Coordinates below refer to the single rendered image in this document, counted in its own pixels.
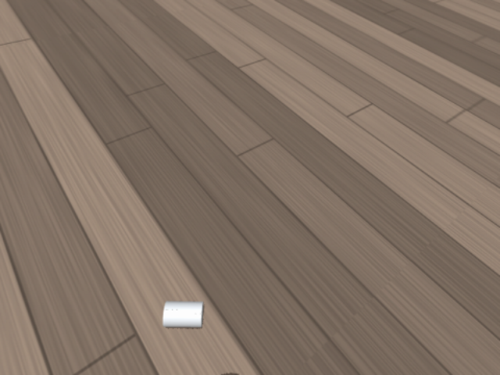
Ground can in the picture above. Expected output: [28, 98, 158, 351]
[162, 301, 204, 327]

